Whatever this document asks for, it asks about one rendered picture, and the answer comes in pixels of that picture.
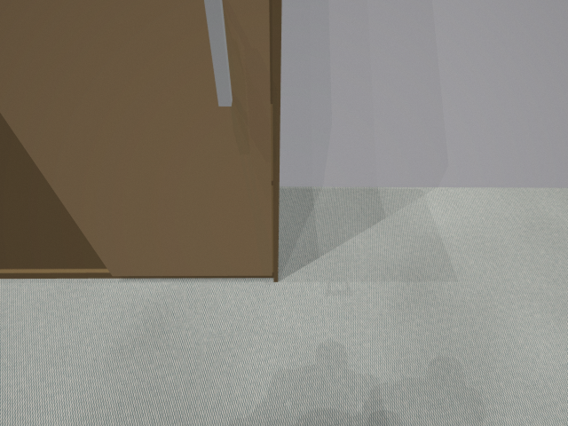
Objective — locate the wardrobe door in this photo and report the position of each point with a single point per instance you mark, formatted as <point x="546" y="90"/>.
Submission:
<point x="36" y="230"/>
<point x="116" y="103"/>

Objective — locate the handle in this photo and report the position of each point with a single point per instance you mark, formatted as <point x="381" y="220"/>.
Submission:
<point x="217" y="39"/>

